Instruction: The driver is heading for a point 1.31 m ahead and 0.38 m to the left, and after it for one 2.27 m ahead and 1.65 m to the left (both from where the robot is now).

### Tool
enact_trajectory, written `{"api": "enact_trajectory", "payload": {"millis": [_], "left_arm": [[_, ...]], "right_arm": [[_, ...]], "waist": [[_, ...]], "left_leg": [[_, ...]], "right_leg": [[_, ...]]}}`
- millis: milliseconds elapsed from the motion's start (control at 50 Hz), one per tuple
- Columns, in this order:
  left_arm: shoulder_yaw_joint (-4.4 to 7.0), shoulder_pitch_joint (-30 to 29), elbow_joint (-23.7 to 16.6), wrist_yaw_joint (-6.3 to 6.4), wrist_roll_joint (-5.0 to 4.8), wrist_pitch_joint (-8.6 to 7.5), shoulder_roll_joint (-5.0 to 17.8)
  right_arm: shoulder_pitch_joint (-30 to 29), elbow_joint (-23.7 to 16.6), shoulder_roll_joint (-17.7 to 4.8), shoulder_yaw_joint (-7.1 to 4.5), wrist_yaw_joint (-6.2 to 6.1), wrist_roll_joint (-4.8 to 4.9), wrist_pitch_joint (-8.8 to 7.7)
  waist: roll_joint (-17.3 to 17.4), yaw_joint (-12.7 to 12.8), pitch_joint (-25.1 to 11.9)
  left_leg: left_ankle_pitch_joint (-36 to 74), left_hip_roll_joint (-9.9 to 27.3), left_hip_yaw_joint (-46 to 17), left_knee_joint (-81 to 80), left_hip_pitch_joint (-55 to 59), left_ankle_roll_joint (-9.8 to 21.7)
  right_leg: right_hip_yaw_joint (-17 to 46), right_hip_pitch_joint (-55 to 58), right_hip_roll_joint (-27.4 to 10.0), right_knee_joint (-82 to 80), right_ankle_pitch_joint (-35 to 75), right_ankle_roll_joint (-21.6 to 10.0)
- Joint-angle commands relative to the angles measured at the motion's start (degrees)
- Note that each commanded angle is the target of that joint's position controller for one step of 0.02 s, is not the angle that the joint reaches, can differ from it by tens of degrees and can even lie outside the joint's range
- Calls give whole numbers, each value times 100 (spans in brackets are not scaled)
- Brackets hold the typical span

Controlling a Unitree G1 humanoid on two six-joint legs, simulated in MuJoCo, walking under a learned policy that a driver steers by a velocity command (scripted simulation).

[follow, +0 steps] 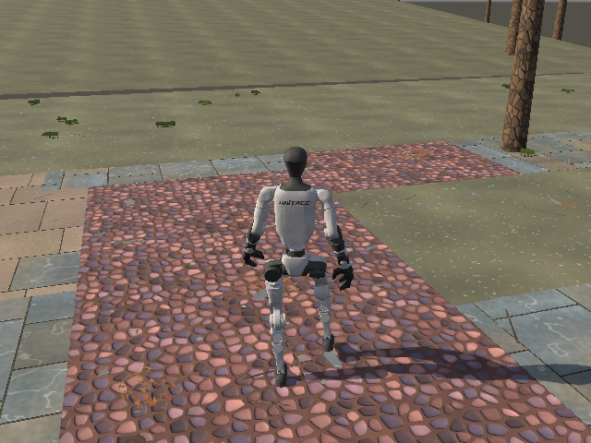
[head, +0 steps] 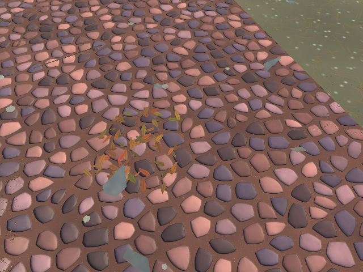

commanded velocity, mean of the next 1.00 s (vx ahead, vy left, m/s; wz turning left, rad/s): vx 0.50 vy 0.00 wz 0.34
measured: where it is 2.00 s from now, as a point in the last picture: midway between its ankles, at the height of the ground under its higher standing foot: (105, 161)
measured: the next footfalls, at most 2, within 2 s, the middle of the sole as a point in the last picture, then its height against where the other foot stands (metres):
right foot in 0.20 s outside the picture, level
left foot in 0.74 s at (151, 261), level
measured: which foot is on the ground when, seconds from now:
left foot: down 0.00-0.22, up 0.24-0.72, down 0.74-1.00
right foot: up 0.00-0.18, down 0.20-0.76, up 0.78-1.00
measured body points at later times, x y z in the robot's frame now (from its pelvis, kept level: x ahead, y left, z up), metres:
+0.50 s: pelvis +0.28 -0.07 +0.00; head +0.30 -0.08 +0.45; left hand +0.30 +0.20 -0.13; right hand +0.43 -0.33 -0.12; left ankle +0.40 +0.12 -0.67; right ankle +0.25 -0.16 -0.75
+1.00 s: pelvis +0.56 +0.03 +0.00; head +0.58 +0.06 +0.45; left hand +0.63 +0.35 -0.10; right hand +0.73 -0.21 -0.11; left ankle +0.53 +0.09 -0.75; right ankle +0.73 -0.12 -0.68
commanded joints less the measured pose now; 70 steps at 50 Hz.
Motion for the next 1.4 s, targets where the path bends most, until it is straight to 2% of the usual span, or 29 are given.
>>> {"api": "enact_trajectory", "payload": {"millis": [20,120,180,200,220,240,260,300,340,460,620,680,720,740,760,780,800,820,860,940,1040,1140,1200,1220,1240,1260,1300,1340,1400], "left_arm": [[-10,-663,-446,-85,-44,-109,215],[-42,-1097,-716,-273,-98,-198,321],[152,91,-411,-273,-78,-236,733],[292,1173,-121,-221,-29,-234,1081],[452,1929,15,-182,76,-194,1696],[335,2078,58,-182,32,-164,1268],[216,1664,5,-168,17,-167,941],[92,817,-107,-170,32,-184,552],[50,459,-82,-194,98,-261,366],[127,601,180,-74,154,-318,576],[218,1179,440,57,-3,-70,864],[285,1022,373,104,-49,71,1069],[317,871,303,145,-62,168,1205],[288,803,235,158,-62,160,1174],[78,1255,-4,83,148,47,459],[-38,1201,-181,-21,38,-230,328],[78,416,-349,-102,-197,-408,762],[64,200,-444,-113,-239,-490,754],[141,317,-329,-34,1,-434,804],[128,308,-460,-15,124,-184,584],[16,-758,-818,-61,75,-208,351],[92,-1096,-1040,-187,-18,-318,638],[216,-348,-876,-190,-11,-409,848],[301,312,-770,-156,76,-441,1046],[373,1228,-696,-105,115,-414,1385],[448,1471,-471,-169,140,-340,1694],[217,943,-705,-145,8,-267,702],[137,570,-656,-145,100,-211,550],[119,646,-475,-171,89,-284,505]], "right_arm": [[112,-210,-968,-188,-57,46,-15],[371,-60,-1046,-233,-64,68,153],[79,-134,-1099,-243,-74,73,228],[62,-240,-898,-155,-82,11,225],[621,-384,-268,45,-26,-29,109],[567,-282,-332,45,-14,56,-27],[78,-413,-896,-117,4,246,-104],[-426,-520,-852,-145,-36,220,-81],[-198,-432,-657,-187,-61,165,107],[-611,-666,-409,-206,-43,105,248],[-1999,-1373,-217,-89,259,75,211],[-1851,-1551,-411,-184,347,95,238],[-811,-1389,-789,-399,325,130,269],[139,-1158,-1157,-600,229,131,293],[496,-1064,-1796,-751,105,135,327],[451,-1258,-1753,-667,134,99,242],[402,-1241,-1309,-541,152,40,185],[78,-1260,-1108,-488,149,58,133],[-658,-1449,-757,-371,129,48,109],[-639,-1526,-933,-402,4,41,90],[-235,-1460,-1041,-437,-122,89,173],[85,-1355,-983,-431,-155,126,246],[-113,-1437,-919,-416,-178,97,294],[-161,-1513,-671,-322,-152,63,280],[-16,-1637,-346,-195,-148,-66,268],[851,-1799,-219,-147,-134,193,206],[-9,-1668,-1138,-333,-146,183,260],[-465,-1781,-933,-336,-131,55,285],[-338,-1785,-529,-265,-69,124,319]], "waist": [[385,-55,472],[528,-89,527],[661,637,-211],[477,1058,-1026],[-787,1007,-1943],[-1184,1108,-2297],[-781,1099,-1410],[-254,756,-394],[-476,432,-83],[-200,368,278],[9,820,659],[-226,544,350],[-347,-87,-293],[-103,-578,-773],[1306,-222,-1295],[1364,-86,-2142],[784,-371,-1625],[501,-189,-949],[129,325,-337],[298,519,-144],[593,106,39],[750,14,39],[955,467,-165],[785,788,-715],[-71,1037,-1588],[-2196,534,-1943],[-592,864,-658],[-167,664,-41],[-413,477,22]], "left_leg": [[346,1579,-797,-574,-234,762],[935,1944,-868,2,648,694],[3117,1686,-583,1409,637,431],[2819,1391,-338,2778,-176,242],[653,516,17,5111,-2690,-215],[-2294,163,-799,6097,-3620,-225],[-2038,503,-1072,6505,-4119,-109],[-1064,1024,-830,5943,-3895,-94],[-548,1244,-872,5536,-3257,-156],[846,1147,-940,4348,-3684,-332],[1080,1012,-173,2561,-3978,-93],[250,615,287,2485,-3312,179],[-71,159,515,2374,-1828,472],[220,127,169,1971,-227,717],[78,1553,-2327,1918,1890,1486],[-763,2432,-5102,830,2821,2298],[-637,2274,-4483,534,2556,1890],[-235,2062,-3636,534,1745,1645],[823,1601,-2556,397,163,1342],[1678,1284,-1932,102,-859,1332],[983,867,-1563,229,-1180,902],[419,1185,-2308,802,-553,754],[870,1128,-2581,1525,-408,556],[937,815,-2316,2489,-728,368],[-482,326,-1684,4194,-1594,115],[-2646,-153,-1263,5812,-3679,-162],[-1668,518,-1240,6486,-4311,-273],[-1032,846,-1110,6029,-3911,-302],[-857,966,-958,5482,-3471,-296]], "right_leg": [[-195,104,146,-665,348,44],[-247,174,328,-1305,-505,-192],[-579,2000,738,-1634,-828,-547],[-191,3718,352,-1372,-705,-835],[2260,6240,-1204,-1450,-1361,-1683],[3783,6510,-1641,-2297,-1953,-1884],[2977,5797,-1460,-2420,-2172,-1553],[1544,4191,-1004,-2841,-1666,-1228],[756,3327,-680,-3249,-1251,-1058],[-564,3210,-511,-3554,24,-1050],[-1279,4525,-843,-3236,682,-901],[-1508,4852,-901,-2383,2927,-734],[-1633,4612,-755,-802,4116,-570],[-1695,3694,-500,634,3248,-345],[-1583,1291,282,2759,-1199,-7],[-206,-60,1152,3944,-3940,54],[287,-674,792,4035,-3512,-101],[226,-728,531,3592,-2969,-215],[187,64,144,2649,-2378,-127],[13,531,141,1666,-1803,231],[-86,890,568,-546,-51,355],[145,1144,748,-1374,-172,177],[24,2088,809,-1707,-700,-129],[288,3255,425,-1644,-728,-390],[1423,4810,-630,-1572,-1032,-699],[4318,6129,-1717,-2301,-2567,-1607],[3088,4987,-1325,-2553,-3354,-1150],[1895,3778,-829,-2762,-1955,-1037],[1060,3272,-551,-3115,-1178,-1135]]}}
Velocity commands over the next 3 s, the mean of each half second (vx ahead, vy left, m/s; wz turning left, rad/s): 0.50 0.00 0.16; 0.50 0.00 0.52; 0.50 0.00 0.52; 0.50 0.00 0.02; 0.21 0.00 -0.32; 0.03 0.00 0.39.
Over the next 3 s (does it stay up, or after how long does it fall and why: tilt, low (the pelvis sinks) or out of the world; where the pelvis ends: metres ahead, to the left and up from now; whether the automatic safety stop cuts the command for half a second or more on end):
stays up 1.18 0.44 -0.01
